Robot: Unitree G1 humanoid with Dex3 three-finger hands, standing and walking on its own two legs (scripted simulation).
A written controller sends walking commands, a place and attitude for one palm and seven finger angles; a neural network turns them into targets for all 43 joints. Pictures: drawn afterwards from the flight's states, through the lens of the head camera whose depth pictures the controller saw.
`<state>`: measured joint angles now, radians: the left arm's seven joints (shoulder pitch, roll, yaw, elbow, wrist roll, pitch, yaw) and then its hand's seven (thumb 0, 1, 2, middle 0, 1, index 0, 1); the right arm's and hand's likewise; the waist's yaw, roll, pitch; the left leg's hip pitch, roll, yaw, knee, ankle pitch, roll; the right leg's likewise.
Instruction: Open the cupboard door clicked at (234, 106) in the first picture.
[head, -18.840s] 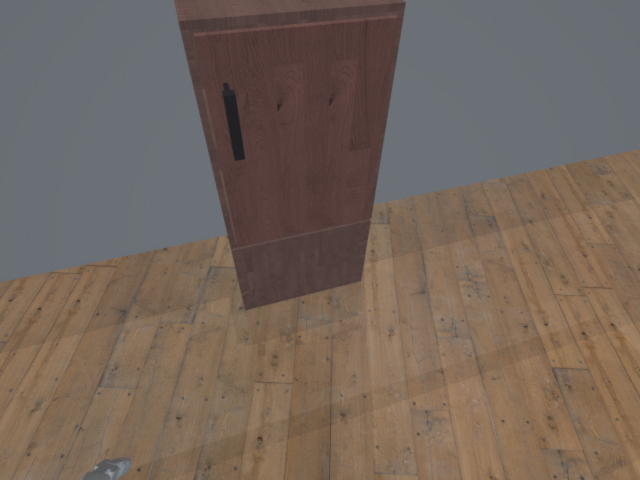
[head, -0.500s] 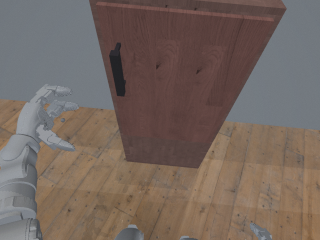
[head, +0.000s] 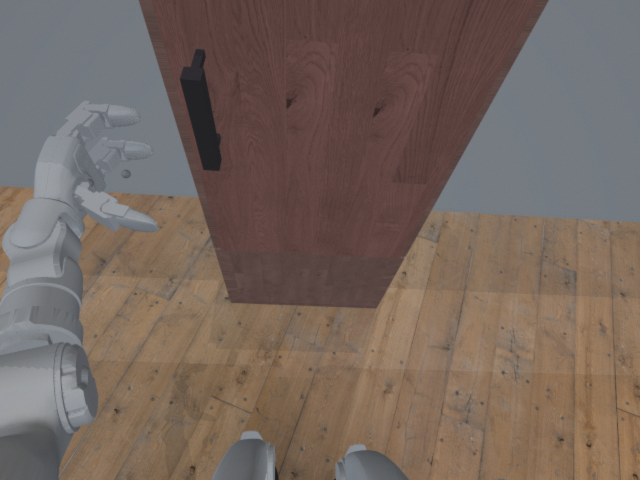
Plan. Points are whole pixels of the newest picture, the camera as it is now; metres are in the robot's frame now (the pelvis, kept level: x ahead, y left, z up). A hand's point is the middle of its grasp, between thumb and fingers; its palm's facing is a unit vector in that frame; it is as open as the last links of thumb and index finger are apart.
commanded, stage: move the hooked fingers beside the handle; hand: left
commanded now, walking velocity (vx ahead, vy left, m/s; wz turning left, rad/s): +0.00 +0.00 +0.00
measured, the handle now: (206, 114) +0.57 +0.14 +0.09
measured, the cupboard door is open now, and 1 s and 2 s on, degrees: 0 0 0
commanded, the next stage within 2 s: slide the fingers in behind the handle in 1.34 s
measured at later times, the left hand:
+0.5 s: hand (165, 125) +0.54 +0.19 +0.09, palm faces -0.05 -1.00 +0.00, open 14.0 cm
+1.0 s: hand (163, 145) +0.51 +0.19 +0.09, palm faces -0.06 -1.00 +0.01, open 14.0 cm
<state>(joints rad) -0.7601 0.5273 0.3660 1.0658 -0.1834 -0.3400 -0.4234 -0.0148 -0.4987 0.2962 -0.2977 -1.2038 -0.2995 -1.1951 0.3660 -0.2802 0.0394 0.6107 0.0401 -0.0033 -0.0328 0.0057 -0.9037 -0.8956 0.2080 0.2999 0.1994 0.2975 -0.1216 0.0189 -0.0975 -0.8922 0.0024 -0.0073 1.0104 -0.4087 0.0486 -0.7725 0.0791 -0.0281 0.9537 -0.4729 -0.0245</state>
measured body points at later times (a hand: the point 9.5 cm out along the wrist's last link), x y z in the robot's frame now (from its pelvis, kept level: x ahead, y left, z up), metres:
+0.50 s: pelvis +0.00 +0.01 -0.01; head +0.14 +0.03 +0.42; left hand +0.54 +0.24 +0.09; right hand -0.02 -0.26 -0.11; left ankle +0.04 +0.08 -0.67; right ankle -0.01 -0.11 -0.67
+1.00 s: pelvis +0.01 +0.00 +0.00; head +0.12 +0.03 +0.43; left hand +0.51 +0.24 +0.09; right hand +0.03 -0.27 -0.11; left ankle +0.04 +0.08 -0.67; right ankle -0.01 -0.11 -0.67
